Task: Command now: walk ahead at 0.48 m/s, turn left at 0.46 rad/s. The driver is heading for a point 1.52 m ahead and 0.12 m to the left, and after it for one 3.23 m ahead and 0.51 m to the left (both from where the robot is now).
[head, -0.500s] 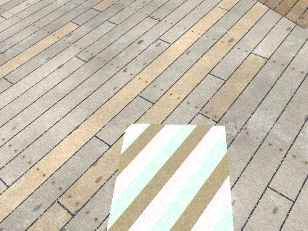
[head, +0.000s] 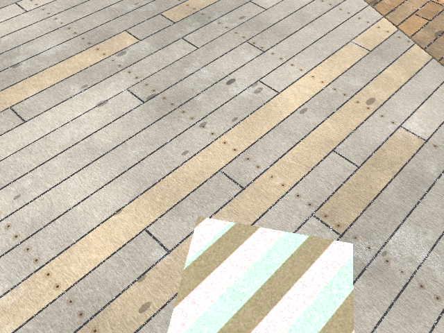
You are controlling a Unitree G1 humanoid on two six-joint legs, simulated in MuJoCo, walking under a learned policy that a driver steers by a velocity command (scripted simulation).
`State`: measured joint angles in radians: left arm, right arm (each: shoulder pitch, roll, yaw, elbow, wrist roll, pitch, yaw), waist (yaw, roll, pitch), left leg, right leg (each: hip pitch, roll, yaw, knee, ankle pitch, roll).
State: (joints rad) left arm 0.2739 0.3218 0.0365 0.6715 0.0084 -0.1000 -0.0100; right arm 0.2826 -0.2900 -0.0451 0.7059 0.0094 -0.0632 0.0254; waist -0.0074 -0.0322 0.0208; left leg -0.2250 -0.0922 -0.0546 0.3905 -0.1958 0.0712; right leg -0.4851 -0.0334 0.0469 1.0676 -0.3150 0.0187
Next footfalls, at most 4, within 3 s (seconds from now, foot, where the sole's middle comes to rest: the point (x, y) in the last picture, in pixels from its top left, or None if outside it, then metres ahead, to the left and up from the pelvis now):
0.30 right None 0.37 -0.11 -0.78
0.78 left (145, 311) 0.54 0.23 -0.78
1.32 right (212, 219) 0.86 0.03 -0.78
1.82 left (170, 152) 1.17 0.20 -0.78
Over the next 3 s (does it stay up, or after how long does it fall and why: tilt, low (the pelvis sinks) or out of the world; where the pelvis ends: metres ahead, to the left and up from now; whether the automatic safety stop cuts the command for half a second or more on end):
stays up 1.47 0.08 -0.01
